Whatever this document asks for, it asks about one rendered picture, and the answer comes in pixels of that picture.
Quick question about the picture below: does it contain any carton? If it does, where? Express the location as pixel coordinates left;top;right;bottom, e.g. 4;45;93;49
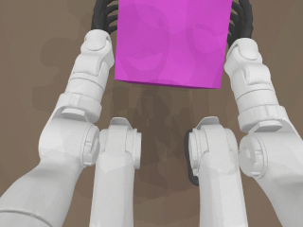
115;0;232;89

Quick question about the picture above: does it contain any right robot upper arm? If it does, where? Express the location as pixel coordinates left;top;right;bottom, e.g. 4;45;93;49
238;131;303;227

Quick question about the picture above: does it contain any robot right forearm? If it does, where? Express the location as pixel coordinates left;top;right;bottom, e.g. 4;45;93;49
223;38;303;142

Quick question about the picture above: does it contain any robot right foot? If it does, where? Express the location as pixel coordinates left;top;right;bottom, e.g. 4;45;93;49
184;130;200;186

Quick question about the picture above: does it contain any robot right hand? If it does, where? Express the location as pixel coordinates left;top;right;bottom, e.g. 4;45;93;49
226;0;254;49

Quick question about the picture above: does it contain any robot left forearm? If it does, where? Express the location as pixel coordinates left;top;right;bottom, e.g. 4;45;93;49
38;29;115;159

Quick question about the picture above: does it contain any robot left hand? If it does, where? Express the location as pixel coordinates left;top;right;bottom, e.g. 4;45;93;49
91;0;118;35

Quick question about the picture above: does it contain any left robot upper arm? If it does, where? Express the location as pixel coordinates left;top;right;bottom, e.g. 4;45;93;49
0;117;100;227

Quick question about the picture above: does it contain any robot right shin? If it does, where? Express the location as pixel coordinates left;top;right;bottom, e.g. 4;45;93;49
192;116;239;177

